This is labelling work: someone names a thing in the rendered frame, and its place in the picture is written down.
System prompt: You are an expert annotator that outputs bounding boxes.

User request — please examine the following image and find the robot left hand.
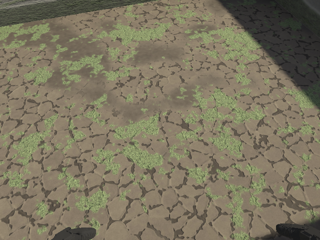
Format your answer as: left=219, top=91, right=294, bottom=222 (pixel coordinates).
left=51, top=227, right=96, bottom=240

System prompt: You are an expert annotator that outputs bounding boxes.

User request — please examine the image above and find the robot right hand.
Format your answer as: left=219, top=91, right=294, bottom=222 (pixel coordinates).
left=276, top=223, right=320, bottom=240

